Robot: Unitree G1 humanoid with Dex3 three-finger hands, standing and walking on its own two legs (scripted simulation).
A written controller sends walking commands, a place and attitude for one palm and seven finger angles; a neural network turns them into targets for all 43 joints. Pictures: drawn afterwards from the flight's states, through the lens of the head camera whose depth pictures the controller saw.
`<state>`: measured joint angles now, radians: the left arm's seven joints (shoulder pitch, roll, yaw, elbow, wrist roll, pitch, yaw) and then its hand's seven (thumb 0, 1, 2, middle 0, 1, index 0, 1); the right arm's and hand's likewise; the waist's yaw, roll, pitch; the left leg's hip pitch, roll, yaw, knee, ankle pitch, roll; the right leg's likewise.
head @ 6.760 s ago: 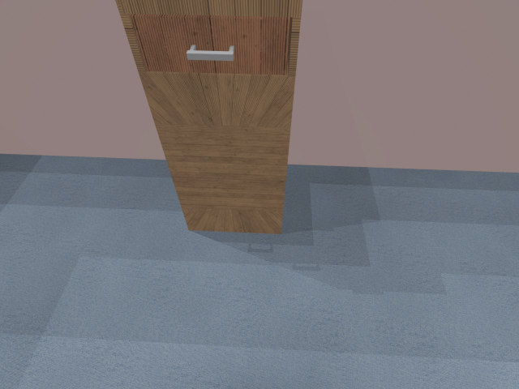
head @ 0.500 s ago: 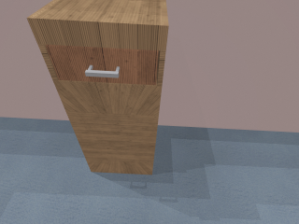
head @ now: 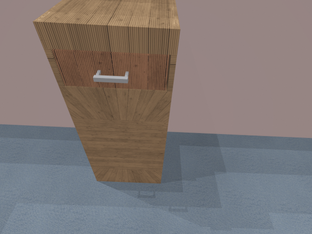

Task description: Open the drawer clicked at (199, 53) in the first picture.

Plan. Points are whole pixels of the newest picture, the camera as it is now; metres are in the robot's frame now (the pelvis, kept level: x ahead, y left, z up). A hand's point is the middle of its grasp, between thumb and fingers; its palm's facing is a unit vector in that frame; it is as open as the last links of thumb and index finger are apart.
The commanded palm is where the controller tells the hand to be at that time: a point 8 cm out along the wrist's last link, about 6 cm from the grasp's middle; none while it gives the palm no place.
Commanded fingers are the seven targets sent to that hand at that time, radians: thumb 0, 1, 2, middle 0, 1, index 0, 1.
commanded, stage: shuffle to correct the standing spot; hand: left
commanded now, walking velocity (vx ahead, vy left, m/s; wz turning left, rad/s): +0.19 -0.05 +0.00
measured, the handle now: (111, 76) +0.58 +0.20 +0.10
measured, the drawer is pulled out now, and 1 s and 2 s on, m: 0.00 0.00 0.00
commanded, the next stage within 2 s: come to a stop and stand still in 0.24 s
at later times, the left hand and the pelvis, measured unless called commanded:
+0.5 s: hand out of the picture +0.08 +0.17 -0.18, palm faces -0.02 -0.99 -0.15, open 7.4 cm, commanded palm none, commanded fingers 0.00 0.90 0.90 -0.20 -0.30 -0.20 -0.30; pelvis +0.07 +0.01 +0.01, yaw -2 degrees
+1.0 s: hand out of the picture +0.14 +0.18 -0.19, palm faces +0.04 -0.98 -0.17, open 7.3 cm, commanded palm none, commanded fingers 0.00 0.90 0.90 -0.20 -0.30 -0.20 -0.30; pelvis +0.06 +0.01 -0.01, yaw -1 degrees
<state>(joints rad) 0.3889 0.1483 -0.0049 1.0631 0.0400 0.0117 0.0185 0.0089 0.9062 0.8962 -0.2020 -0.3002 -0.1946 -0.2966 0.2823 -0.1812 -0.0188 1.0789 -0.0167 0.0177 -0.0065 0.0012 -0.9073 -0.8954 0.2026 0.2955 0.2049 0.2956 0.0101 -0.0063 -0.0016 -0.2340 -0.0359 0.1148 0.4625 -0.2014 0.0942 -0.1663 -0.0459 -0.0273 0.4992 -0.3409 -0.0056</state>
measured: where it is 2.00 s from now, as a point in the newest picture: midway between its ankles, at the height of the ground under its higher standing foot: outside the picture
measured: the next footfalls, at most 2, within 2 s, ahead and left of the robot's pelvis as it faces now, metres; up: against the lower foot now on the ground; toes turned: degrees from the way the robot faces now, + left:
right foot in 0.66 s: +0.17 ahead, -0.15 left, +0.00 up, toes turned -8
right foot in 1.32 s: +0.08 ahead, -0.12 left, +0.00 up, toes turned -4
